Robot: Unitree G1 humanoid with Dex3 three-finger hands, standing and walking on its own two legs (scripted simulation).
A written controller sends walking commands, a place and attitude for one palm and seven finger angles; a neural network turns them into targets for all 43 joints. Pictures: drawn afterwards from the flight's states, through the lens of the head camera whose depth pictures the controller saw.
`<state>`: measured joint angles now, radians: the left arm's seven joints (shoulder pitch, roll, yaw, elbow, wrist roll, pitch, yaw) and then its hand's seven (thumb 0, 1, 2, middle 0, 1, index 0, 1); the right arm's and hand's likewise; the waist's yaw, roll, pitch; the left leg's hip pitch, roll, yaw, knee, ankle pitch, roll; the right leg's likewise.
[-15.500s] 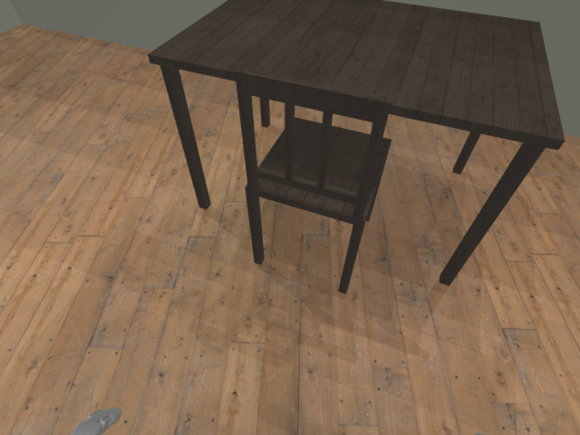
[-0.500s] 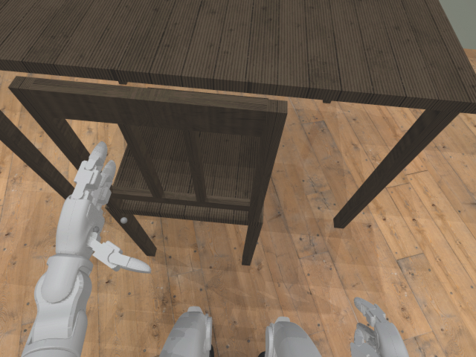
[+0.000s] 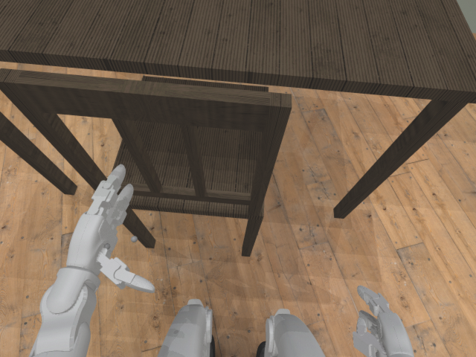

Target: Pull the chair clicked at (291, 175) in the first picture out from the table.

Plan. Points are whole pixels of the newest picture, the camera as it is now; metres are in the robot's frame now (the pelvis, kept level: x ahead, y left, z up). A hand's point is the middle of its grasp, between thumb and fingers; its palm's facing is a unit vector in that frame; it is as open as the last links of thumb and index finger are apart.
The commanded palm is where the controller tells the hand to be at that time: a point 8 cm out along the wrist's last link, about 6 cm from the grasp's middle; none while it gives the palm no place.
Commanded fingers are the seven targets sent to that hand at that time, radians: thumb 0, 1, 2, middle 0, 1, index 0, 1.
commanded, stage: aim the fingers beside a spindle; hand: left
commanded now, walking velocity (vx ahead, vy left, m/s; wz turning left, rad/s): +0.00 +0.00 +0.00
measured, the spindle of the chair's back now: (141, 158) +0.45 +0.19 -0.01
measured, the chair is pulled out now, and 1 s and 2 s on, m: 0.00 0.00 0.00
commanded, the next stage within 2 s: push the fingers through the gap in 1.48 s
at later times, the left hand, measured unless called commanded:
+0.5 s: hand (121, 222) +0.31 +0.19 +0.03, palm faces -0.03 -1.00 -0.07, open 16.9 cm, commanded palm +0.29 +0.24 +0.02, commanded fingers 0.00 -0.50 0.30 -0.06 -0.08 -0.06 -0.08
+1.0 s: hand (135, 240) +0.29 +0.17 +0.02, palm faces -0.12 -0.99 -0.01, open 16.9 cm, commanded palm +0.29 +0.23 +0.03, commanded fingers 0.00 -0.50 0.30 -0.06 -0.08 -0.06 -0.08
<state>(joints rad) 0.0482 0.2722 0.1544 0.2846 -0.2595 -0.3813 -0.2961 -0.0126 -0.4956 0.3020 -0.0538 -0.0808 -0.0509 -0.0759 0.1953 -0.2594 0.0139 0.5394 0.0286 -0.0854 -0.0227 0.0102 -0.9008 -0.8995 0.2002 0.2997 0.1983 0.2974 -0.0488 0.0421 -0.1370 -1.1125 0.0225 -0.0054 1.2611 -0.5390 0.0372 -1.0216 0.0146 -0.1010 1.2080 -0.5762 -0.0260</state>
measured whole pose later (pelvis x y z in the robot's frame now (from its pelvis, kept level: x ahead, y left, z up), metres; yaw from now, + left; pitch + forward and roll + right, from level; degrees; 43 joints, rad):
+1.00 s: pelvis +0.00 +0.00 +0.00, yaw +0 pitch +22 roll -4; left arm 0.09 0.26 0.13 0.20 -0.25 -0.40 -0.27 -0.01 -0.50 0.30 -0.06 -0.08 -0.05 -0.08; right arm 0.20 -0.25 0.02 0.54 0.02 -0.08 -0.02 0.01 -0.90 -0.90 0.20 0.30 0.20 0.30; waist -0.05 0.04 -0.14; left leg -1.11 0.02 -0.01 1.26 -0.54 0.04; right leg -1.02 0.02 -0.10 1.20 -0.57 -0.03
